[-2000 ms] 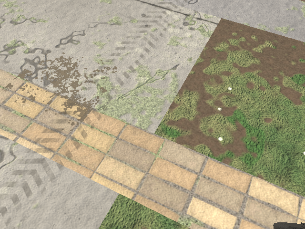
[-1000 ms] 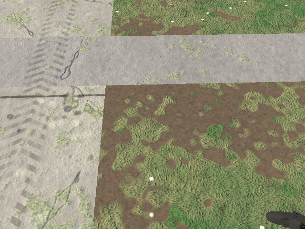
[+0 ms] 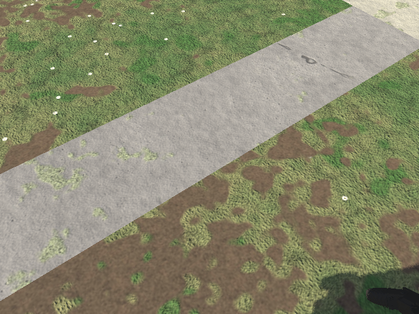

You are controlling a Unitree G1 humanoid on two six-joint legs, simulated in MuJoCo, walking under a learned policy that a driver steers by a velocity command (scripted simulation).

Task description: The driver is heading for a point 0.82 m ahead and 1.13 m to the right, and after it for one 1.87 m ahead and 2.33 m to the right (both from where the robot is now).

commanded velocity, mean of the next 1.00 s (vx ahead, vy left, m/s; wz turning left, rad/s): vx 0.24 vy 0.00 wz -0.59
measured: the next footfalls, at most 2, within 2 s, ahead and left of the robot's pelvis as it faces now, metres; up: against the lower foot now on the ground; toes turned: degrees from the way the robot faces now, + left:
right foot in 0.42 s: +0.29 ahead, -0.15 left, +0.00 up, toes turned -16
left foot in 0.84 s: +0.35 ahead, +0.06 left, +0.00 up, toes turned -34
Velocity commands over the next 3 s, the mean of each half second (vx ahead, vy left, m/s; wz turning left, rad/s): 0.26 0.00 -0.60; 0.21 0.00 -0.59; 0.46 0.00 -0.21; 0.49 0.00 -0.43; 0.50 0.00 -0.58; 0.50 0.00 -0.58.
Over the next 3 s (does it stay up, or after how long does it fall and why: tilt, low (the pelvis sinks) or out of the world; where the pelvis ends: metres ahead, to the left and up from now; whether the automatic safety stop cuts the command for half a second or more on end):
stays up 0.84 -0.91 0.02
